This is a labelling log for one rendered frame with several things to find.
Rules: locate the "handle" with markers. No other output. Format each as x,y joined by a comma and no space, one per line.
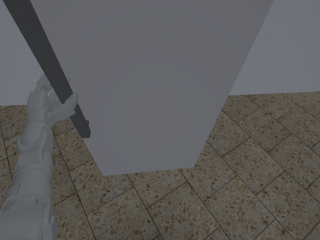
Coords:
25,17

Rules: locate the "left robot forearm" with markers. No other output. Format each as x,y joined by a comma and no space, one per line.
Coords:
33,171

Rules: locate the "robot left upper arm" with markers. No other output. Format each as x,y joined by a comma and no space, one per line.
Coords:
35,222

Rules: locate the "left robot hand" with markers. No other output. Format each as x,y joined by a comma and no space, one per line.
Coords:
39,104

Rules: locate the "fridge door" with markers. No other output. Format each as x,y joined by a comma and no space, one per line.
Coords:
152,76

